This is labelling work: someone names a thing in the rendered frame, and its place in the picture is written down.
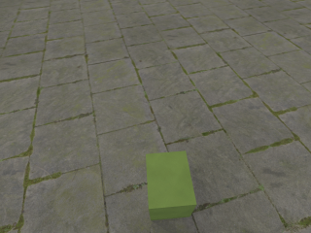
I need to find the carton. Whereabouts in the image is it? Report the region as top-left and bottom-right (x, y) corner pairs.
(146, 150), (197, 220)

